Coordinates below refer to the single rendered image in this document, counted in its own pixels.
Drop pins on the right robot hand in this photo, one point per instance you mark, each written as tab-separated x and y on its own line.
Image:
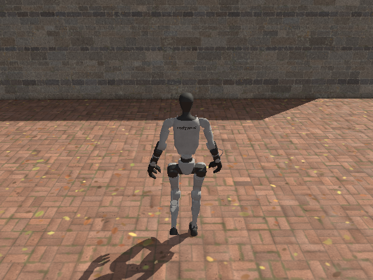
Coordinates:
214	164

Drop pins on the robot right upper arm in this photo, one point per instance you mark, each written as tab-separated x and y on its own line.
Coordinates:
204	123

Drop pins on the robot right thigh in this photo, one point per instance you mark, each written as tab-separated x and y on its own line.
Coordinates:
198	178

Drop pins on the right robot forearm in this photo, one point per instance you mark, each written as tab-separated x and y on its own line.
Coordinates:
215	154

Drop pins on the left robot hand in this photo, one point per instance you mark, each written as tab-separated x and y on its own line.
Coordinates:
151	169

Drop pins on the right robot shin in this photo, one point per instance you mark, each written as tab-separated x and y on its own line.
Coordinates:
195	210

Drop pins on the robot left upper arm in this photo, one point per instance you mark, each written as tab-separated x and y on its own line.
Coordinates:
168	123

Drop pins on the left robot forearm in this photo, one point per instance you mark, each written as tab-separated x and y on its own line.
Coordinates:
156	155

